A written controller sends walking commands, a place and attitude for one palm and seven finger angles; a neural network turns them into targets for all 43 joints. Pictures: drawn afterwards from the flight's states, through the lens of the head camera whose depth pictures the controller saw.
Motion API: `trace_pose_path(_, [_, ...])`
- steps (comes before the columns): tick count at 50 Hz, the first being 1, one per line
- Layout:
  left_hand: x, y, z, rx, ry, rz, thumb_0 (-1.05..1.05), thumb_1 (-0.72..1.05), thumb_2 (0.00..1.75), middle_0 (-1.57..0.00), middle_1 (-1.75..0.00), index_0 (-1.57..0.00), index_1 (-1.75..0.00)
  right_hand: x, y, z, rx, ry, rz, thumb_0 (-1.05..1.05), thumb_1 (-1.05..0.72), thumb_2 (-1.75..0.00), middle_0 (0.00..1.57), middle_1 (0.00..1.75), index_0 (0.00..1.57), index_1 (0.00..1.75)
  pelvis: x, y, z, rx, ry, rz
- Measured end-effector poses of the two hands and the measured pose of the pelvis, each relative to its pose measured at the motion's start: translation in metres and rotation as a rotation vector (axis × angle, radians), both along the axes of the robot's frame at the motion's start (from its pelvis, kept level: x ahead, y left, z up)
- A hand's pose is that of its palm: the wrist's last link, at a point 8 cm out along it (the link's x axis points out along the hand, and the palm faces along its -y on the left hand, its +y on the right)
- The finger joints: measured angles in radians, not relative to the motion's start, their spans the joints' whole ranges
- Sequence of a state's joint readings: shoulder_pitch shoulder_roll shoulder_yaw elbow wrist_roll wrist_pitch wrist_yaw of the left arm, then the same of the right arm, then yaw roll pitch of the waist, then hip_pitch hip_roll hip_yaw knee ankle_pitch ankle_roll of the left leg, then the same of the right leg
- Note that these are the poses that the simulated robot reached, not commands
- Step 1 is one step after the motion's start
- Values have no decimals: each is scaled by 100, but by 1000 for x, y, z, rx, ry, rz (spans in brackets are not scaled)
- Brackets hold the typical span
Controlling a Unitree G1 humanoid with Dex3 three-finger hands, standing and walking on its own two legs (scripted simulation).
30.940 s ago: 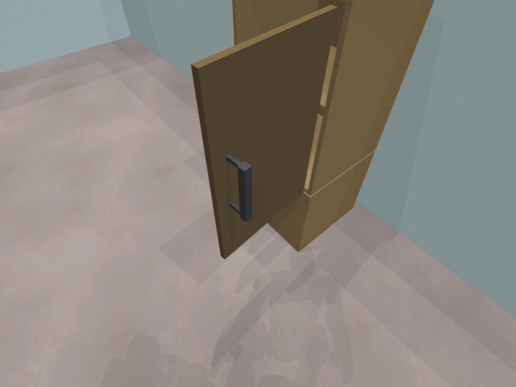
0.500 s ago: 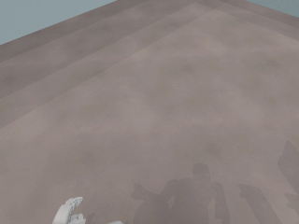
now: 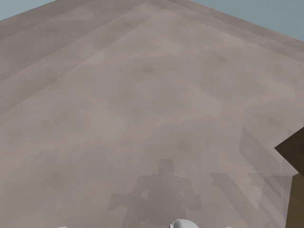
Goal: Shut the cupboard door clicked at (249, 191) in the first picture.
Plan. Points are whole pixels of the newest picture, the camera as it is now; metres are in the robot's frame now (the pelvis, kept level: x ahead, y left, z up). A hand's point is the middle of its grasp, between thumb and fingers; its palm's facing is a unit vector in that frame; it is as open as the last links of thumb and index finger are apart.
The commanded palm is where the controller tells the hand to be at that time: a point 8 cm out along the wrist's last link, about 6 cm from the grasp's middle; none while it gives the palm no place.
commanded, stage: turn to face it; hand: left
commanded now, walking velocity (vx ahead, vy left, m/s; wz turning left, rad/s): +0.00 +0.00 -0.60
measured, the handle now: out of the picture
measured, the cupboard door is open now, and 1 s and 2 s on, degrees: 63 63 63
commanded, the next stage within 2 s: take the last steps up to it in 1.48 s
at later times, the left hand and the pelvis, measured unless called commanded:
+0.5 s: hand (110, 219) +0.16 +0.13 -0.16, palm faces -0.28 -0.93 -0.23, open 7.4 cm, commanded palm none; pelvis +0.01 -0.04 +0.00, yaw -17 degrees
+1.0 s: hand (135, 195) +0.23 +0.06 -0.17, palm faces -0.56 -0.79 -0.27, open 7.4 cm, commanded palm none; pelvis +0.01 -0.05 -0.02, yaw -36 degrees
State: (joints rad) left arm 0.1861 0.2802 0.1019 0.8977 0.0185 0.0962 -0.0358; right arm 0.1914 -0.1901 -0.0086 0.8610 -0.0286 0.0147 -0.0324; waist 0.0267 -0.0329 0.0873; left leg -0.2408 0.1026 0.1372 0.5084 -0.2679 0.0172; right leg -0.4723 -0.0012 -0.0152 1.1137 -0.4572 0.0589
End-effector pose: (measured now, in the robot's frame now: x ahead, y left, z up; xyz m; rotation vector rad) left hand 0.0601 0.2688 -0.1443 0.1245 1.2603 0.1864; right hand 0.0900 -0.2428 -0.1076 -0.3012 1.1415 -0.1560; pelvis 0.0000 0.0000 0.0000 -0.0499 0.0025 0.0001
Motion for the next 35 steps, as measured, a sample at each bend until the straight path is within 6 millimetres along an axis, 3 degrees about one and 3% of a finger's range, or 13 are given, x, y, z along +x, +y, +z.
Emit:
trace_pose_path(6, [46,-15,11,22,-47,-116,0,91,90,-19,-30,-20,-30,-44,-17,-10,27,54,-129,0,-90,-90,20,30,21,30,0,-8,0,3,-3,-80])
trace_pose_path(12, [95,-55,15,64,-139,-255,0,91,90,-19,-30,-20,-30,-92,-52,-41,63,110,-262,0,-90,-90,20,30,21,30,2,-32,-18,42,-4,-157])
trace_pose_path(15, [102,-73,19,73,-156,-292,0,91,90,-19,-30,-20,-30,-106,-66,-48,54,146,-313,1,-90,-90,20,30,20,30,0,-37,-18,34,-9,-185])
trace_pose_path(23, [101,-94,17,41,-79,-368,0,90,90,-20,-30,-20,-30,-96,-72,-25,45,68,-374,1,-91,-90,20,30,20,30,4,-39,-5,62,4,-278])
trace_pose_path(30, [116,-82,-6,2,-37,-407,0,90,90,-20,-30,-21,-30,-82,-55,-17,3,-8,-414,0,-90,-90,20,30,20,30,17,-22,-13,42,18,-365])
trace_pose_path(35, [136,-79,-6,-1,-17,-461,0,90,90,-20,-30,-20,-30,-96,-37,-8,-2,5,-448,0,-90,-90,20,30,20,30,21,-17,-7,29,8,-431])
